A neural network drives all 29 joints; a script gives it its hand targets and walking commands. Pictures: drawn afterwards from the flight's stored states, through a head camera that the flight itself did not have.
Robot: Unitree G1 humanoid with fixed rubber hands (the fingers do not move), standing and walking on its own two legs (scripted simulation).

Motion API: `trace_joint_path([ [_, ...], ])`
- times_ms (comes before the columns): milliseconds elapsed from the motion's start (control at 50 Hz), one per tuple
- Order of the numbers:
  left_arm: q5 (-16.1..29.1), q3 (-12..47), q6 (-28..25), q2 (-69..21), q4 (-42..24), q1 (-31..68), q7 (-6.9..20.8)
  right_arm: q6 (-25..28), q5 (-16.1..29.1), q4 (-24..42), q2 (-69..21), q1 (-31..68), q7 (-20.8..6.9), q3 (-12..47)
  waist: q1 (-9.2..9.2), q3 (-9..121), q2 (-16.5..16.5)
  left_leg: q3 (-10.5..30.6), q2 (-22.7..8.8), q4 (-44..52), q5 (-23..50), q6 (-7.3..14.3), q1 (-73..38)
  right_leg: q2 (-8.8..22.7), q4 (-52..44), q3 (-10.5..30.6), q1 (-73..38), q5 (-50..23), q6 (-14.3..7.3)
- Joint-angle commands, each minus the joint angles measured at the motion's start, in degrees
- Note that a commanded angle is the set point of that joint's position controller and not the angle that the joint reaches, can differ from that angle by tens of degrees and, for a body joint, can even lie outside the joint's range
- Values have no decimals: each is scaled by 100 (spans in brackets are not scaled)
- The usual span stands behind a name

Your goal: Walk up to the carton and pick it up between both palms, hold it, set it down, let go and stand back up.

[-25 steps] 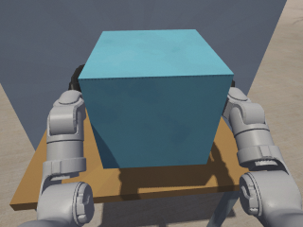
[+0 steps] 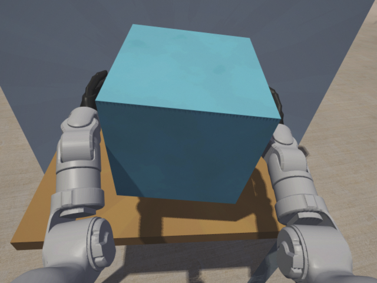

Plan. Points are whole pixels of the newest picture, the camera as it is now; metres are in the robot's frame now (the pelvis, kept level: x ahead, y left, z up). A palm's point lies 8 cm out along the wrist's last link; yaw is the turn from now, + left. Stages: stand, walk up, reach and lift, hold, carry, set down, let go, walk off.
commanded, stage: set down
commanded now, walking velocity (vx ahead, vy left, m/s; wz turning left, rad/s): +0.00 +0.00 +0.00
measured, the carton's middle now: (184, 114) +0.43 +0.00 +0.17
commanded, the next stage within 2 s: none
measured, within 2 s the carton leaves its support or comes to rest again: neither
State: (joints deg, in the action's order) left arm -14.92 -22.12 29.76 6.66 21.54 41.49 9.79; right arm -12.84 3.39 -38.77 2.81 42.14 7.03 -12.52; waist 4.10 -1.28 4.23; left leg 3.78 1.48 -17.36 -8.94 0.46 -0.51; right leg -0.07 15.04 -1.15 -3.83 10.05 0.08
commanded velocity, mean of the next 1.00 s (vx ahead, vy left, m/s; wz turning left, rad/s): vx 0.00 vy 0.00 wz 0.00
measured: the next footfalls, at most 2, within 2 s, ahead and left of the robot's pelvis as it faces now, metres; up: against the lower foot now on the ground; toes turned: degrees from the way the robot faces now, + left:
none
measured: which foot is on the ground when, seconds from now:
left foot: down 0.00-1.00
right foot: down 0.00-1.00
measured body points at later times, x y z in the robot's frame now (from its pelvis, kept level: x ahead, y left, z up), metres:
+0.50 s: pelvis +0.02 +0.01 +0.00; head -0.01 +0.05 +0.45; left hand +0.43 +0.18 +0.17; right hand +0.40 -0.19 +0.17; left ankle +0.02 +0.11 -0.75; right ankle -0.01 -0.12 -0.75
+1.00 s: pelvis +0.01 +0.01 +0.00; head +0.01 +0.05 +0.45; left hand +0.44 +0.17 +0.15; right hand +0.40 -0.19 +0.14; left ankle +0.02 +0.11 -0.75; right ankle -0.01 -0.12 -0.75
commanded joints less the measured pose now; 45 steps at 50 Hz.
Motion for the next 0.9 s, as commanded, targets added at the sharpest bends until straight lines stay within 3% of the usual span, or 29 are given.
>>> trace_joint_path([
  [0, 961, 3093, -618, -3199, -1219, 3609, 428, 1180, 486, 2558, -2321, 4485, -552, 2342, 158, 2732, -769, -572, 66, -417, 2842, -486, -1202, -330, -48, -624, -48, -1669, 135],
  [40, 1200, 3552, -762, -3379, -1514, 3649, 246, 1332, 603, 2983, -2341, 4556, -548, 2617, 179, 3209, -884, -508, 55, -631, 3378, -597, -1497, -379, -4, -640, 59, -1917, 96],
  [140, 1294, 3732, -897, -3362, -1487, 3420, 2, 1340, 619, 3007, -2296, 4305, -631, 2837, 58, 3347, -765, -461, 30, -583, 3061, -555, -1313, -374, 15, -564, 188, -1770, 92],
  [240, 988, 3266, -701, -3074, -1173, 2908, 90, 1096, 644, 2541, -2315, 3810, -595, 2879, -77, 2873, -602, -499, 80, -441, 2778, -433, -870, -291, 47, -401, -195, -2200, 179],
  [400, 824, 2848, -652, -2926, -850, 2861, 293, 995, 541, 2252, -2451, 3624, -545, 2609, -71, 2401, -589, -568, 141, -285, 2461, -376, -406, -209, 119, -332, -518, -2594, 255],
  [560, 1105, 3246, -1007, -3124, -865, 3431, 226, 1201, 341, 2266, -2494, 3756, -584, 2332, 118, 2831, -856, -524, 68, -448, 2892, -607, -923, -282, 68, -462, -66, -2302, 175],
  [720, 1064, 3017, -1336, -3142, 86, 3554, 225, 1398, -148, 1871, -2449, 3890, -647, 1895, 78, 2867, -701, -574, -14, -349, 2446, -584, -841, -267, -28, -503, 177, -1752, 153],
  [880, 861, 2433, -1569, -3004, 931, 3746, 286, 1522, -455, 1438, -2601, 4103, -720, 1623, -147, 2802, -491, -704, -6, -97, 1833, -410, -335, -184, -46, -438, -84, -1584, 187],
])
